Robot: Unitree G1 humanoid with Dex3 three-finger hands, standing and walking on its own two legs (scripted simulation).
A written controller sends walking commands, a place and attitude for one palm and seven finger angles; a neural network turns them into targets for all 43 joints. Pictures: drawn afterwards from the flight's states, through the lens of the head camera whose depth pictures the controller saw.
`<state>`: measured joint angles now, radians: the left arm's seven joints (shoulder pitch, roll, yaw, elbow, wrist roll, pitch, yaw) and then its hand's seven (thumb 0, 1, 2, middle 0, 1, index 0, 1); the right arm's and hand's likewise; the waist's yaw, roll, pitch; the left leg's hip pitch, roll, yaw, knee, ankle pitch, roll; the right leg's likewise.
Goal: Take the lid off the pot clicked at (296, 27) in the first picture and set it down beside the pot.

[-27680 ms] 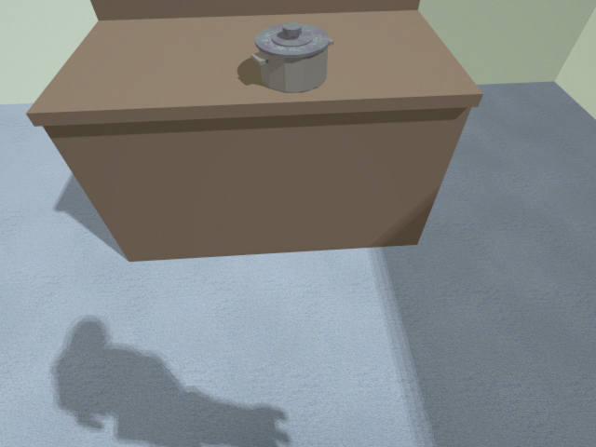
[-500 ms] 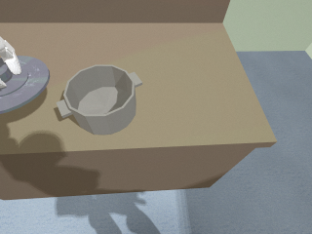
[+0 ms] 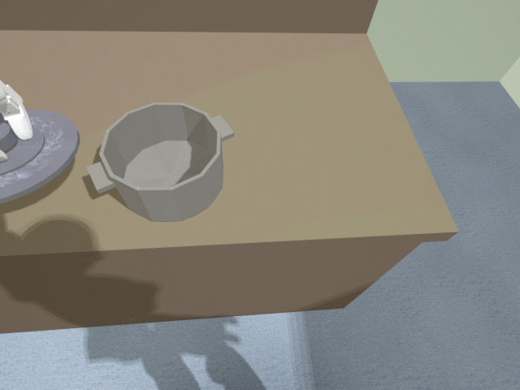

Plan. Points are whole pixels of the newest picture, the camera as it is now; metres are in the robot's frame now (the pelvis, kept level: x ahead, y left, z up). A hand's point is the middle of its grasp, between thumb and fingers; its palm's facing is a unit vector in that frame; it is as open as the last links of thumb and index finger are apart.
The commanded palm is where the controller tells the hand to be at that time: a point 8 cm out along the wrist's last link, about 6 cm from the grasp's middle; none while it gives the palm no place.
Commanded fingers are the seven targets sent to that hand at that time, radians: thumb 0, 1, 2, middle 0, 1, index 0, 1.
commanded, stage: lower the lid onto the table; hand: left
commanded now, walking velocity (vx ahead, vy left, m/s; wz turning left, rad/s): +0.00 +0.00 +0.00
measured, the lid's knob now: out of the picture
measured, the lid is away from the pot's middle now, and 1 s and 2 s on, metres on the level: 0.23 0.23 0.23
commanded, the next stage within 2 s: open the fingers wide in 1.76 s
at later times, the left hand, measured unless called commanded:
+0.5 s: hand out of the picture +0.44 +0.37 +0.10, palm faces -0.48 -0.14 -0.87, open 7.4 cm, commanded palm +0.48 +0.37 +0.17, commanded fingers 0.00 0.53 1.09 -0.77 -1.05 -0.90 -1.08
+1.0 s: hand (11, 167) +0.44 +0.37 +0.06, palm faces -0.51 -0.14 -0.85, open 7.4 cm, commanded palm +0.49 +0.37 +0.14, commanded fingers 0.00 0.53 1.09 -0.77 -1.05 -0.90 -1.08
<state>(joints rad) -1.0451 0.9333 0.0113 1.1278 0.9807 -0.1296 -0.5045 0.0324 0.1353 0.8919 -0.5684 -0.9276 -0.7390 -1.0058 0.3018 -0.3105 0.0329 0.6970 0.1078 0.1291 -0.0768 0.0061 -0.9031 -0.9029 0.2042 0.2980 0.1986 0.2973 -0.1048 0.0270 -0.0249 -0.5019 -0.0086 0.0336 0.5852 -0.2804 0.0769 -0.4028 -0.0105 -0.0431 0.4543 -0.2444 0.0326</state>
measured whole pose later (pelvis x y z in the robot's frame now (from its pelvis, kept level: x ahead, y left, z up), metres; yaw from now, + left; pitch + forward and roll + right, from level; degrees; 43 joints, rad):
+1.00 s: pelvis -0.01 +0.03 -0.01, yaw -1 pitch +14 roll -4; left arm -0.99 0.90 0.01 1.17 1.00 -0.21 -0.42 0.04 0.14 0.89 -0.56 -0.93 -0.74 -1.00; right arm 0.36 -0.30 0.03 0.71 0.10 0.10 -0.10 0.01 -0.90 -0.90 0.21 0.30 0.20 0.30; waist -0.12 0.02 -0.05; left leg -0.61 -0.01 0.05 0.68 -0.31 0.11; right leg -0.51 -0.02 -0.02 0.53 -0.26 0.01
